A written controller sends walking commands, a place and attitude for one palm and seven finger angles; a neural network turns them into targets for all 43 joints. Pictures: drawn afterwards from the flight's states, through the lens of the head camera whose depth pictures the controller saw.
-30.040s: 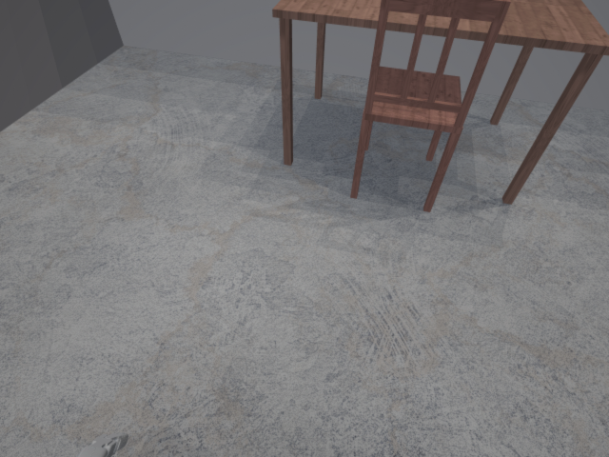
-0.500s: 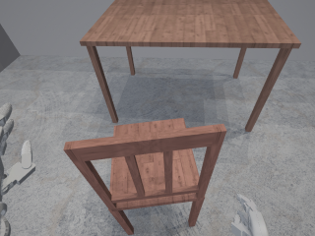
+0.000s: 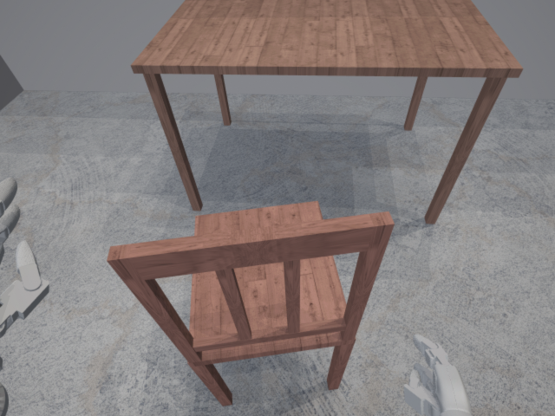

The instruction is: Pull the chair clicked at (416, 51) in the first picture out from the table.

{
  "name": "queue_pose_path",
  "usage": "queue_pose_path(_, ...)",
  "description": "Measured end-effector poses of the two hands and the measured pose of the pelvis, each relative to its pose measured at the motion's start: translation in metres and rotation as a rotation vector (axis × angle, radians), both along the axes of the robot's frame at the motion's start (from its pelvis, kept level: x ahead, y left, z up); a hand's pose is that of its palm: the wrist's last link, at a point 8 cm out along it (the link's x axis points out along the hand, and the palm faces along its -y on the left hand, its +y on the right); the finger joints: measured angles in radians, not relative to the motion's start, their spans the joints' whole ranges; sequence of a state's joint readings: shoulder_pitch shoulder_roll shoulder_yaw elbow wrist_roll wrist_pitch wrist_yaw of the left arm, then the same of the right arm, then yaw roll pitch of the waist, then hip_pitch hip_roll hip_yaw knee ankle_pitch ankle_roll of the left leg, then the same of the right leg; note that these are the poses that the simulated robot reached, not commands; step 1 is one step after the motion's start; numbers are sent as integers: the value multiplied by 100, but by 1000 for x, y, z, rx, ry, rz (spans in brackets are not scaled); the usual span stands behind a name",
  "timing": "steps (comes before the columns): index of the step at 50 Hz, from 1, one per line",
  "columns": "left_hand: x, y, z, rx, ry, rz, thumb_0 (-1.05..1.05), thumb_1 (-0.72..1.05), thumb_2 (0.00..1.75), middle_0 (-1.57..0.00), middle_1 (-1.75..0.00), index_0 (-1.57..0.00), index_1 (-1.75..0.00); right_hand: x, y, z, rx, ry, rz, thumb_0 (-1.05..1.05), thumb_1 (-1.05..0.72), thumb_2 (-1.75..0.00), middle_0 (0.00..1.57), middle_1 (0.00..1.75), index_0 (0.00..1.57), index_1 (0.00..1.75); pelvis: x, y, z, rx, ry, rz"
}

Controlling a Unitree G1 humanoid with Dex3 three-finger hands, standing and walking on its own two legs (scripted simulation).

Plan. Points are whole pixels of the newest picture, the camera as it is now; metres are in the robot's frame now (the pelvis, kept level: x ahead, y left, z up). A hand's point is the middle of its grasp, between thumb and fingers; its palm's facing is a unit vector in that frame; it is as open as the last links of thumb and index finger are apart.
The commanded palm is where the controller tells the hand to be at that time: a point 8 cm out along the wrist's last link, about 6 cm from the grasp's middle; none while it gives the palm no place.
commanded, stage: step back with the hand held close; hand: left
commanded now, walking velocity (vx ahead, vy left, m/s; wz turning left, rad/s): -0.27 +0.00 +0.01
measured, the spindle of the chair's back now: (236, 306) +0.30 +0.12 -0.08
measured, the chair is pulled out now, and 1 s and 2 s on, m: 0.62 0.62 0.62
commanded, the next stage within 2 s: stop stepping back and stand still in 1.66 s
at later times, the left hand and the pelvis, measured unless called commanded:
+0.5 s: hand (24, 343) +0.14 +0.26 +0.16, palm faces +0.40 -0.72 -0.57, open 7.4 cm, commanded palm +0.08 +0.30 +0.18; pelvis -0.06 +0.00 -0.01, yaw +0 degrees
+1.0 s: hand (7, 373) +0.11 +0.26 +0.16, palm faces +0.45 -0.71 -0.54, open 7.4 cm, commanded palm +0.05 +0.30 +0.18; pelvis -0.08 -0.01 -0.02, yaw +2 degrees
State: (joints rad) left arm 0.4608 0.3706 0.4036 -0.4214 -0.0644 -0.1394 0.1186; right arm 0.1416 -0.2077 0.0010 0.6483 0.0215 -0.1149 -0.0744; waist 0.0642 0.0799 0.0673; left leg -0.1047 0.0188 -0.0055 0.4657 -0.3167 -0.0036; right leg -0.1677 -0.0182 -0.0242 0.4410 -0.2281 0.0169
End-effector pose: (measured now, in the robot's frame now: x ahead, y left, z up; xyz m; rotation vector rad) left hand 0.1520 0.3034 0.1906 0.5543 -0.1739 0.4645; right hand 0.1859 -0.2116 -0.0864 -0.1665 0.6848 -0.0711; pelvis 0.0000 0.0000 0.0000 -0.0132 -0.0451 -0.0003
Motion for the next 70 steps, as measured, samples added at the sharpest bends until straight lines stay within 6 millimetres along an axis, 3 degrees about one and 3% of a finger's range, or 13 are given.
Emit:
queue_pose_path(4,6,5,7,55,8,-19,1,89,90,-21,-30,-21,-30,-8,-4,0,-4,11,-26,1,-91,-90,20,30,20,30,-7,3,1,5,21,-11)
queue_pose_path(8,5,-3,-9,46,112,-58,1,89,90,-21,-30,-21,-30,-21,-11,-6,0,39,-74,1,-91,-90,20,30,20,30,-14,7,1,12,42,-17)
queue_pose_path(13,-10,-12,-23,42,200,-92,1,89,90,-21,-30,-21,-30,-42,-17,-13,-8,90,-114,1,-91,-90,20,30,20,30,-24,6,-1,20,55,-14)
queue_pose_path(23,-47,-12,-2,107,79,-52,1,89,90,-22,-30,-22,-30,-70,-21,-19,-18,93,-107,1,-91,-90,20,30,20,30,-50,-3,-7,12,57,1)
queue_pose_path(32,-67,1,-24,33,85,-16,1,89,90,-21,-30,-21,-30,-95,-22,-14,-55,71,-119,1,-91,-90,20,30,20,30,-69,5,-11,6,57,-1)
queue_pose_path(35,-70,3,-23,36,71,-25,1,89,90,-21,-30,-21,-30,-102,-18,-9,-68,68,-110,1,-91,-90,20,30,20,30,-73,7,-9,0,60,5)
queue_pose_path(44,-79,-7,-1,143,-31,-66,1,89,90,-21,-30,-21,-30,-104,-11,-16,-40,47,-66,1,-91,-90,20,30,20,30,-82,-1,-17,12,55,17)
queue_pose_path(51,-81,-14,-7,111,-29,-48,1,89,90,-21,-30,-21,-30,-108,-20,-25,-42,81,-55,1,-91,-90,20,30,20,30,-86,-6,-17,10,75,32)
queue_pose_path(60,-85,-12,-8,132,-17,-80,1,88,90,-22,-30,-21,-30,-120,-28,-15,-81,86,-89,1,-91,-90,20,30,20,30,-93,-11,-14,-3,91,41)
queue_pose_path(66,-91,-34,8,178,-34,-115,1,89,90,-21,-30,-21,-30,-124,-33,-22,-38,82,-50,1,-91,-90,20,30,20,30,-102,-25,-11,-32,96,24)
queue_pose_path(70,-98,-43,7,154,0,-153,1,89,90,-21,-30,-21,-30,-132,-42,-17,-36,109,-73,1,-91,-90,20,30,20,30,-112,-27,-3,7,104,35)
